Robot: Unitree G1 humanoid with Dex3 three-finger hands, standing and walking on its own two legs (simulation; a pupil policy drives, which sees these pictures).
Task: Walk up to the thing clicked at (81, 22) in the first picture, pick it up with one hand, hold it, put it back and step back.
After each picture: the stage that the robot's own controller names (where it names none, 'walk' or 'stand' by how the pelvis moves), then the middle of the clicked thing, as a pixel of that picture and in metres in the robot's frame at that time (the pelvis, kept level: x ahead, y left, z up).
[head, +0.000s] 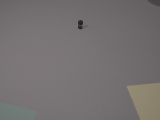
stand; (80, 24) +1.98 +0.01 -0.72
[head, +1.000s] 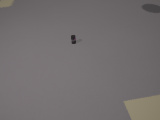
walk; (73, 39) +1.85 +0.24 -0.69
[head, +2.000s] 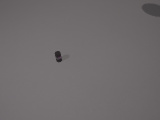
walk; (58, 56) +1.27 +0.36 -0.71
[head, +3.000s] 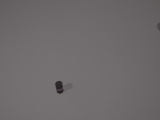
walk; (59, 87) +0.86 +0.25 -0.71
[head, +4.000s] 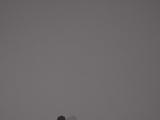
walk; out of the picture +0.55 +0.16 -0.71
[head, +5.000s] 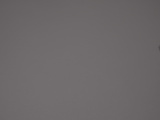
stand; out of the picture +0.39 +0.18 -0.71
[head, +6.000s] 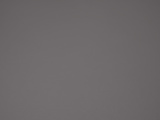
stand; out of the picture +0.37 +0.16 -0.72
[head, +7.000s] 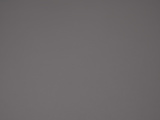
stand; out of the picture +0.39 +0.17 -0.73
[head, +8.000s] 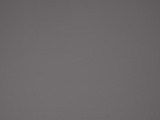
stand; out of the picture +0.36 +0.18 -0.73
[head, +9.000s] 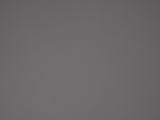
stand; out of the picture +0.37 +0.19 -0.73
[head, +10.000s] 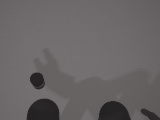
go down; (37, 81) +0.43 +0.20 -0.42
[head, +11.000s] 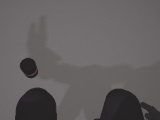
go down; (29, 68) +0.44 +0.23 -0.31
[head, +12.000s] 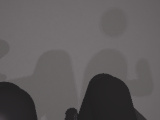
close in; out of the picture +0.42 +0.27 -0.23
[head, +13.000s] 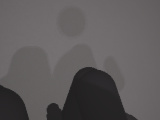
close; out of the picture +0.42 +0.28 -0.22
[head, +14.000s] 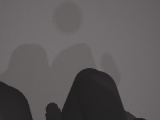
lift; out of the picture +0.41 +0.28 -0.23
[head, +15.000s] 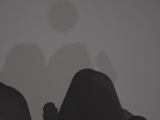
lift; out of the picture +0.40 +0.27 -0.23
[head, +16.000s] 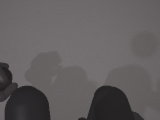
lift; out of the picture +0.33 +0.26 -0.13
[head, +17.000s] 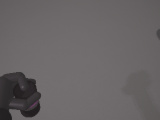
hold; (27, 99) +0.32 +0.18 +0.02
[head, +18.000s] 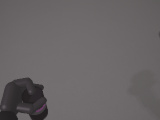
hold; (35, 104) +0.32 +0.17 -0.02
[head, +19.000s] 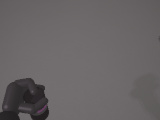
crouch; (37, 105) +0.32 +0.17 -0.01
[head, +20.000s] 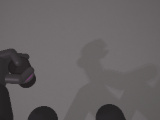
crouch; (23, 73) +0.41 +0.20 -0.10
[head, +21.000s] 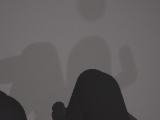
lower; out of the picture +0.58 +0.37 -0.26
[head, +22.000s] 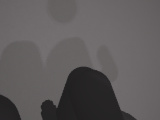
lower; out of the picture +0.57 +0.40 -0.25
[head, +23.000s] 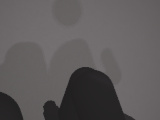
lower; out of the picture +0.57 +0.39 -0.25
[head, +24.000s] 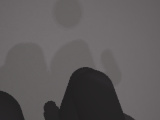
lower; out of the picture +0.58 +0.39 -0.25
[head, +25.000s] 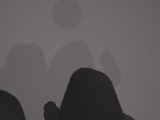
loosen; out of the picture +0.58 +0.39 -0.25
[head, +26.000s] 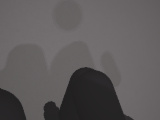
withdraw; out of the picture +0.58 +0.39 -0.25
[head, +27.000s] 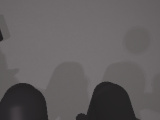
stand; out of the picture +0.60 +0.35 -0.30
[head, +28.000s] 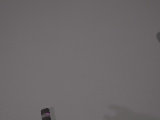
stand; (46, 117) +0.56 +0.23 -0.67
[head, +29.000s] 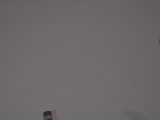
stand; (48, 119) +0.58 +0.25 -0.69
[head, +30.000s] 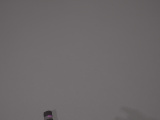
stand; (48, 119) +0.56 +0.25 -0.69
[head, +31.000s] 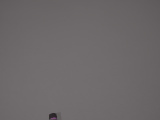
walk; out of the picture +0.58 +0.24 -0.75
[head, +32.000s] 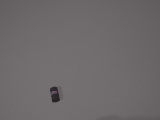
walk; (54, 94) +0.67 +0.24 -0.73
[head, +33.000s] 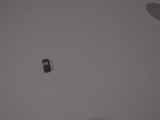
walk; (46, 65) +0.92 +0.27 -0.72
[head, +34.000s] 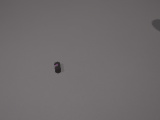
stand; (57, 67) +1.17 +0.32 -0.73
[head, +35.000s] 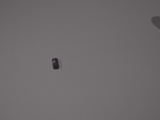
stand; (55, 63) +1.16 +0.28 -0.75
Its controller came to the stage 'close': yes
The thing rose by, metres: 0.70
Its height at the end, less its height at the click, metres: -0.02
